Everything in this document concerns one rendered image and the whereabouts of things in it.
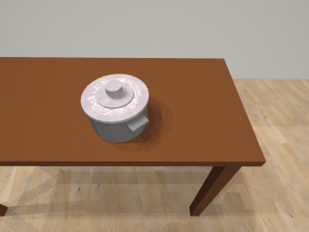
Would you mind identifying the knob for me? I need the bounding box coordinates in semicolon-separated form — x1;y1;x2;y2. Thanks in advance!
104;79;123;97

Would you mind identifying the pot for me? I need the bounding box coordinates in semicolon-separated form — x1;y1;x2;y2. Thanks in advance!
87;105;150;143

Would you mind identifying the table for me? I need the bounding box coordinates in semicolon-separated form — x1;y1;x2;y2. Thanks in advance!
0;57;267;217

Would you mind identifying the lid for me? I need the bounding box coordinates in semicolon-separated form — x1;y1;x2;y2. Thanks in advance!
80;73;149;124

